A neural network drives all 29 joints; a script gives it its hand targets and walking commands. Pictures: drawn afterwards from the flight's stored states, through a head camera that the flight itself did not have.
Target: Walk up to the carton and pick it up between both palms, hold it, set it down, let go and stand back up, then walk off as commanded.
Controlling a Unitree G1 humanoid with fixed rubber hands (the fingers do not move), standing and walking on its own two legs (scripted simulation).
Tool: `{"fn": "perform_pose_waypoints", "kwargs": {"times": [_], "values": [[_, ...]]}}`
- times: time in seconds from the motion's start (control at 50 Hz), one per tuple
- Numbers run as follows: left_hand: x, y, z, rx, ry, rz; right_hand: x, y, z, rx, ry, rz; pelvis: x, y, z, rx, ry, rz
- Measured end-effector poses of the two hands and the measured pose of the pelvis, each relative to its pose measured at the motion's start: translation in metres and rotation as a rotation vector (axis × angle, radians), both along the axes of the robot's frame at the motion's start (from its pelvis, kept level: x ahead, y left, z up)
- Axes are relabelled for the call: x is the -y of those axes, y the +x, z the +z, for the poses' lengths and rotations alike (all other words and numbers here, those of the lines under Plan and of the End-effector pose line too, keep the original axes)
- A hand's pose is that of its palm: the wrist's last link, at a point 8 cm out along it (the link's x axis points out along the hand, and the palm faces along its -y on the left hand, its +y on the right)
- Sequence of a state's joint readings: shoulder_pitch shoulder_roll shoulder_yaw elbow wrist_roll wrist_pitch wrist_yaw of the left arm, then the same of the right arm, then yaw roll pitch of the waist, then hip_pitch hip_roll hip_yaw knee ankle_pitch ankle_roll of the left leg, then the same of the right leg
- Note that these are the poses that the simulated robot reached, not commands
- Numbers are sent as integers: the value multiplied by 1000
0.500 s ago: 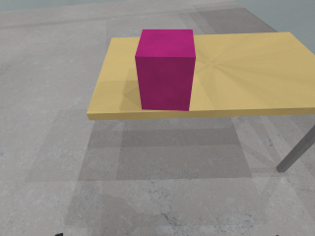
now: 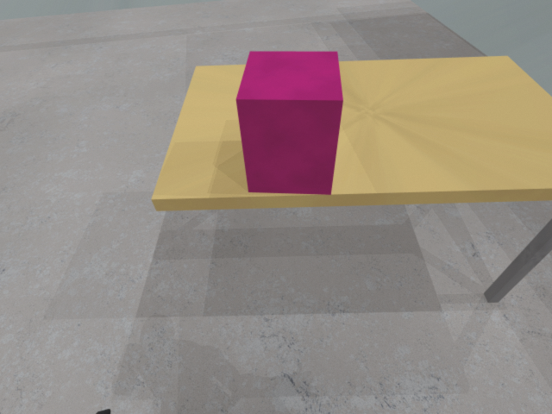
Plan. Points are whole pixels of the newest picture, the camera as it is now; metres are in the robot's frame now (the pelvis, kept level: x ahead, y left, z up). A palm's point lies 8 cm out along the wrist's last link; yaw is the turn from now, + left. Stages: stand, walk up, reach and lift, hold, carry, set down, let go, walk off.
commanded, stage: stand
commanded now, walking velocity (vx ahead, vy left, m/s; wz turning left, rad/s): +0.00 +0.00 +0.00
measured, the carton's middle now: (291, 124) +0.72 +0.01 +0.02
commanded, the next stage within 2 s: none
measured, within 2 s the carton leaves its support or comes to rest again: neither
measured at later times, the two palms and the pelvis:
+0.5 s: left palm out of the picture +0.09 +0.31 -0.10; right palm out of the picture +0.09 -0.30 -0.11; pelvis +0.00 +0.00 +0.00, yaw +0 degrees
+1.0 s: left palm out of the picture +0.09 +0.31 -0.10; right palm out of the picture +0.09 -0.30 -0.11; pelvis +0.00 +0.00 +0.00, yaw +0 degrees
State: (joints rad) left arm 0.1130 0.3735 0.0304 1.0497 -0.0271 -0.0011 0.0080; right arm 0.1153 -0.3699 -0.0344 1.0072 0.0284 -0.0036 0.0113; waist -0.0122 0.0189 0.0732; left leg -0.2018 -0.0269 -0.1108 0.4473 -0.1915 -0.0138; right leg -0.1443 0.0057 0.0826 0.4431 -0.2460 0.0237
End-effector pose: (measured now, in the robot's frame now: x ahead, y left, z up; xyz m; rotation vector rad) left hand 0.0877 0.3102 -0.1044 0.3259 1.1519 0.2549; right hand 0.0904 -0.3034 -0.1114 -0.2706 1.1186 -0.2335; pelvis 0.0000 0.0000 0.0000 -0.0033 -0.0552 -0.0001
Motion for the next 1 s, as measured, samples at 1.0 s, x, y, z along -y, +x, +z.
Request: {"fn": "perform_pose_waypoints", "kwargs": {"times": [1.0], "values": [[0,1,0,1,-3,-1,1,0,1,-1,-4,-1,0,0,0,-1,0,0]]}}
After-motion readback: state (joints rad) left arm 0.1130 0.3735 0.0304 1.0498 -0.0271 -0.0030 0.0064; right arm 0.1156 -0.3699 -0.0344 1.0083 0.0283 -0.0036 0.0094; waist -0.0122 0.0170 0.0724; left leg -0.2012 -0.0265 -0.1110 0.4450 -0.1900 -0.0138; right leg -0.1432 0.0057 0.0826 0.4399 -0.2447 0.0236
